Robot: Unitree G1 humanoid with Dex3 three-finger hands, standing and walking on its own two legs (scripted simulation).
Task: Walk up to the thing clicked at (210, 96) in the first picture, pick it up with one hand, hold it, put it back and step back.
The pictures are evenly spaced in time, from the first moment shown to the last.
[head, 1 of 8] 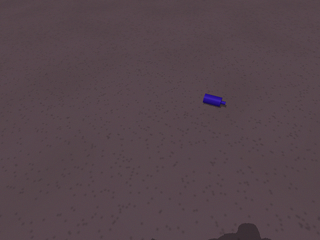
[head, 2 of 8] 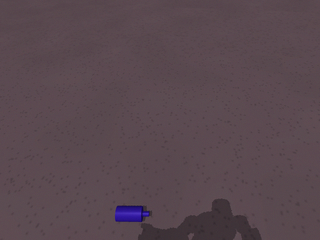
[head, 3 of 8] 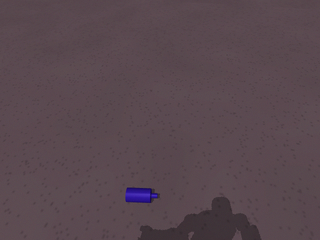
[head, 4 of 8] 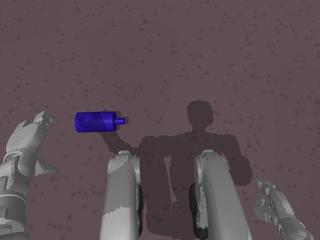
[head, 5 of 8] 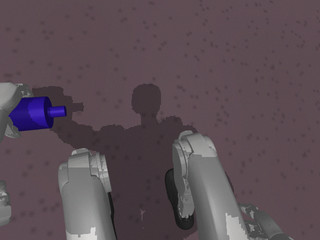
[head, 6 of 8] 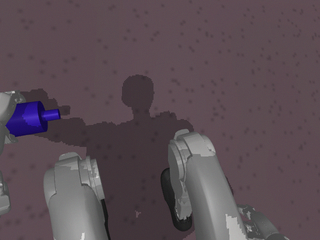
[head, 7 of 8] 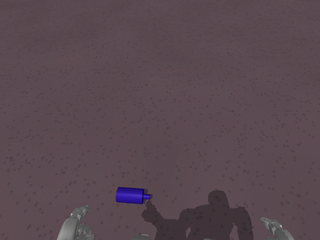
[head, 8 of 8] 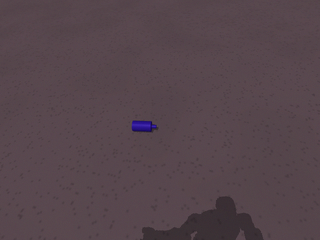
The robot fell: no
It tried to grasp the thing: yes
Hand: left
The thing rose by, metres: 0.66
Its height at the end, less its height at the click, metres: +0.00
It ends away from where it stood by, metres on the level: 0.01
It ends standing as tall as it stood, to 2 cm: yes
